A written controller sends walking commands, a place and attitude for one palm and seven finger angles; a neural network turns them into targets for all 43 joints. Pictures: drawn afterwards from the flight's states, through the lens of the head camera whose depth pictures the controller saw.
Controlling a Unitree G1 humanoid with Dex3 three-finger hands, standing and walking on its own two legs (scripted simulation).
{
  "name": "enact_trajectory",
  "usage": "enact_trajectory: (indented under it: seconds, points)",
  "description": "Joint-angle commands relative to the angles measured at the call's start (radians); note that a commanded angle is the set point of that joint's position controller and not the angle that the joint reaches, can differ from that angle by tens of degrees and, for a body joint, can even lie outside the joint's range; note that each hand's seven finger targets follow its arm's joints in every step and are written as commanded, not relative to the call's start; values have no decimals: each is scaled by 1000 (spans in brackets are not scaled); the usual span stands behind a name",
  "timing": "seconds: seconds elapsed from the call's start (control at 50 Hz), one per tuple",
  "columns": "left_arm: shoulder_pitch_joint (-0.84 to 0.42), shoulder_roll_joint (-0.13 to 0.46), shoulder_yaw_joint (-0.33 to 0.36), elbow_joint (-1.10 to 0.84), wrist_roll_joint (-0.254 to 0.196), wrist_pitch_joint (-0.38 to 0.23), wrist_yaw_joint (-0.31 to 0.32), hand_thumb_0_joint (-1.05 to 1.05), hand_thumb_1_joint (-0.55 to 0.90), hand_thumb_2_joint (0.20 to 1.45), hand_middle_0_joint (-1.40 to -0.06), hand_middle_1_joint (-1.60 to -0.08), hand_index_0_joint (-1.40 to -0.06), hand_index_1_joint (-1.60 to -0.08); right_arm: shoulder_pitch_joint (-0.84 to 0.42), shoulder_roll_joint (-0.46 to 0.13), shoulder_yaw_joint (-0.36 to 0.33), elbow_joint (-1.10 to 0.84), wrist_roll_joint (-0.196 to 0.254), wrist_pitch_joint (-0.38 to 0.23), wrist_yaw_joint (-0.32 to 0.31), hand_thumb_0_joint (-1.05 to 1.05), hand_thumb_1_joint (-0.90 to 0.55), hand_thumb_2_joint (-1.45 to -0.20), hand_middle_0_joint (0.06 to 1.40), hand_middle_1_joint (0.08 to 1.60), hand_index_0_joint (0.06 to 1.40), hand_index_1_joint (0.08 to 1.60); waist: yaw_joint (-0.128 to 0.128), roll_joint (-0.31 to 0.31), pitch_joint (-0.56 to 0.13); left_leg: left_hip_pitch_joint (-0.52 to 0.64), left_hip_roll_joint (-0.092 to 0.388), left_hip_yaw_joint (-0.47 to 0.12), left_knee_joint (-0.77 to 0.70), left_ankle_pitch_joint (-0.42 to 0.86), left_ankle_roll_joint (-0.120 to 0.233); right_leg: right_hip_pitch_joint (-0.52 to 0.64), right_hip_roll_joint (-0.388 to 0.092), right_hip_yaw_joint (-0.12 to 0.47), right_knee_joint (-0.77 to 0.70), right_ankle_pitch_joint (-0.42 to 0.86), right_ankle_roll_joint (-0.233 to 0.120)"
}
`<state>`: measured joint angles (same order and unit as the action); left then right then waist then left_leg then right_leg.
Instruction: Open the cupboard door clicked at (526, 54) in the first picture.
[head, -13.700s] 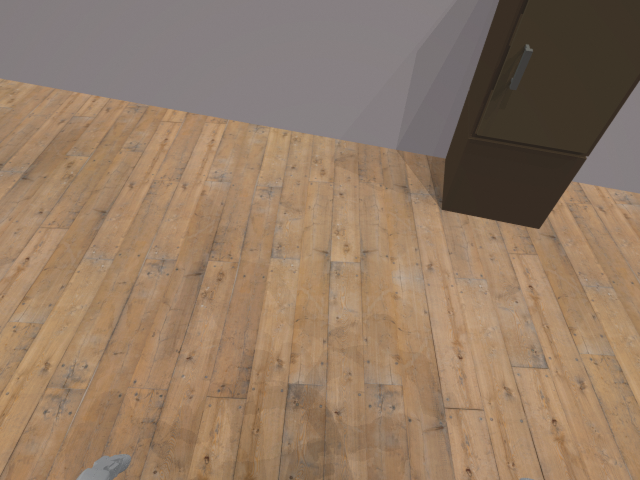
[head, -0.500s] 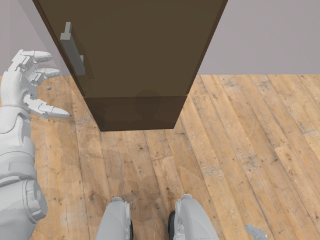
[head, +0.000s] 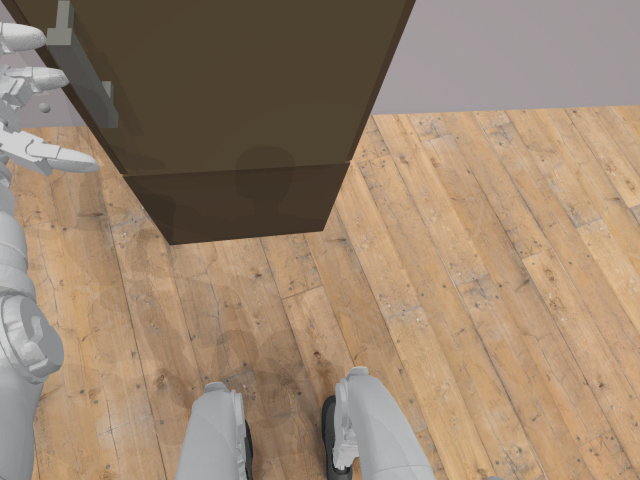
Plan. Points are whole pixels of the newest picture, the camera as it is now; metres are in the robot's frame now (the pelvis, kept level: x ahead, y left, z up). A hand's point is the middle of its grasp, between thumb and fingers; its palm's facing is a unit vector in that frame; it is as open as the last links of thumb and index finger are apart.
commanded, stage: move the hooked fingers beside the handle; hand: left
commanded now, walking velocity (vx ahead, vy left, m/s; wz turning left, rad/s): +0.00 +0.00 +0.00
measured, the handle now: (88, 70) +0.57 +0.22 +0.05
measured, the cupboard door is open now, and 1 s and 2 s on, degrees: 0 0 0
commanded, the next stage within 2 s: slide the fingers in behind the handle in 0.74 s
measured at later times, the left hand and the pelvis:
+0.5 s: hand (47, 112) +0.52 +0.26 +0.04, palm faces +0.08 -1.00 -0.03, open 13.8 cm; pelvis +0.00 +0.01 +0.00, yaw +0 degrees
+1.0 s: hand (52, 116) +0.51 +0.26 +0.04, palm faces +0.05 -1.00 +0.00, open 14.0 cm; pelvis +0.01 +0.01 +0.01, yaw +0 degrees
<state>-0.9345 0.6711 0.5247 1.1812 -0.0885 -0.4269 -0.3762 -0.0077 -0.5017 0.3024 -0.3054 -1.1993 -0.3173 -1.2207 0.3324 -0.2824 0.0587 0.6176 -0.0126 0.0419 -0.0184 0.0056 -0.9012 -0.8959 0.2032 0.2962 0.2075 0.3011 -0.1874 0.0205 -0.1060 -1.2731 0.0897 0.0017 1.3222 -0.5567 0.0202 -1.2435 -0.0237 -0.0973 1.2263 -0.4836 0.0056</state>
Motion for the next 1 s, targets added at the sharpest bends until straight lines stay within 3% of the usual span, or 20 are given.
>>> enact_trajectory:
  seconds: [0.0,0.02,0.08,0.2,0.24,0.3,0.34,0.36,0.4,0.46,0.52,0.6,0.62,0.68,0.7,0.76,0.8,0.88,0.94,0.98]
  points:
    - [-379,285,14,-188,-3,-36,3,0,-500,300,-300,-1200,-300,-1200,195,-198,-72,-43,-7,1,-12,0,-900,-900,200,300,200,300,-12,196,-579,449,-42,-80,-142,443,12,221,52,43,-118,255,-17]
    - [-369,300,27,-188,-2,-34,1,0,-500,300,-300,-1200,-300,-1200,198,-199,-73,-43,-6,4,-11,0,-900,-900,200,300,200,300,-3,206,-583,461,-40,-86,-144,447,9,214,51,39,-117,248,-19]
    - [-367,273,11,-189,-9,-24,-3,0,-500,300,-300,-1200,-300,-1200,202,-199,-73,-43,-7,10,-10,0,-900,-900,200,300,200,300,-16,189,-568,462,-38,-89,-141,450,13,200,53,37,-118,251,-18]
    - [-398,248,3,-275,-12,-47,17,0,-500,300,-300,-1200,-300,-1200,203,-195,-80,-37,-12,16,-1,0,-900,-900,200,300,200,300,-8,241,-619,546,-33,-105,-151,478,0,170,56,29,-122,235,-22]
    - [-376,267,17,-260,-7,-45,25,0,-500,300,-300,-1200,-300,-1200,201,-197,-78,-37,-11,18,-1,0,-900,-900,200,300,200,300,-7,211,-605,519,-34,-102,-155,455,3,191,56,31,-127,229,-21]
    - [-419,235,-13,-260,-3,-47,37,0,-500,300,-300,-1200,-300,-1200,195,-191,-75,-30,-11,17,-1,0,-900,-900,200,300,200,300,-20,225,-567,521,-35,-104,-162,441,2,171,55,28,-130,218,-22]
    - [-388,237,-8,-233,0,-43,42,0,-500,300,-300,-1200,-300,-1200,191,-191,-74,-36,-9,17,1,0,-900,-900,200,300,200,300,-16,218,-546,499,-38,-98,-165,412,3,176,57,31,-137,203,-22]
    - [-397,269,10,-236,3,-44,47,0,-500,300,-300,-1200,-300,-1200,192,-194,-72,-34,-11,19,-2,0,-900,-900,200,300,200,300,-14,209,-545,481,-37,-97,-164,402,4,187,56,32,-134,202,-23]
    - [-415,240,-15,-231,8,-49,47,0,-500,300,-300,-1200,-300,-1200,193,-190,-72,-32,-11,17,-2,0,-900,-900,200,300,200,300,-24,219,-544,495,-38,-100,-163,410,4,170,56,30,-132,202,-23]
    - [-391,248,-4,-219,2,-50,45,0,-500,300,-300,-1200,-300,-1200,189,-189,-71,-38,-10,17,-1,0,-900,-900,200,300,200,300,-20,198,-549,475,-40,-93,-159,414,7,201,57,35,-136,217,-22]
    - [-373,275,22,-240,-6,-58,32,0,-500,300,-300,-1200,-300,-1200,190,-192,-72,-42,-11,19,-1,0,-900,-900,200,300,200,300,-2,220,-591,503,-40,-94,-155,467,3,214,56,34,-126,249,-23]
    - [-366,279,27,-230,-15,-54,23,0,-500,300,-300,-1200,-300,-1200,186,-192,-70,-44,-9,22,-1,0,-900,-900,200,300,200,300,-10,200,-566,482,-39,-90,-151,462,6,222,58,35,-128,259,-21]
    - [-352,299,44,-232,-15,-53,21,0,-500,300,-300,-1200,-300,-1200,187,-192,-70,-47,-8,23,-1,0,-900,-900,200,300,200,300,-1,191,-574,471,-40,-86,-151,462,7,241,57,37,-127,265,-20]
    - [-344,278,28,-265,-17,-60,14,0,-500,300,-300,-1200,-300,-1200,183,-187,-73,-50,-8,22,2,0,-900,-900,200,300,200,300,4,234,-594,511,-38,-89,-149,500,4,225,57,37,-121,279,-24]
    - [-329,297,46,-271,-14,-61,15,0,-500,300,-300,-1200,-300,-1200,188,-192,-73,-48,-8,26,2,0,-900,-900,200,300,200,300,10,221,-605,526,-35,-95,-153,518,1,228,59,32,-121,283,-23]
    - [-332,234,2,-268,-24,-54,9,0,-500,300,-300,-1200,-300,-1200,181,-187,-76,-46,-6,26,4,0,-900,-900,200,300,200,300,-5,216,-574,523,-36,-94,-157,497,2,213,59,31,-132,269,-20]
    - [-314,249,19,-274,-28,-54,8,0,-500,300,-300,-1200,-300,-1200,186,-191,-78,-47,-5,27,3,0,-900,-900,200,300,200,300,7,225,-588,551,-34,-102,-164,521,-4,205,60,26,-130,266,-23]
    - [-336,149,-45,-283,-39,-51,15,0,-500,300,-300,-1200,-300,-1200,186,-184,-84,-36,-6,22,6,0,-900,-900,200,300,200,300,-12,224,-561,580,-32,-113,-169,512,-7,154,58,17,-137,241,-25]
    - [-336,176,-18,-264,-33,-49,37,0,-500,300,-300,-1200,-300,-1200,191,-187,-84,-31,-9,25,4,0,-900,-900,200,300,200,300,-10,185,-550,550,-35,-111,-173,494,-6,178,58,17,-138,241,-23]
    - [-352,171,-25,-261,-26,-54,52,0,-500,300,-300,-1200,-300,-1200,188,-182,-82,-32,-9,22,3,0,-900,-900,200,300,200,300,-13,198,-544,532,-38,-101,-166,483,-2,179,57,25,-135,245,-24]
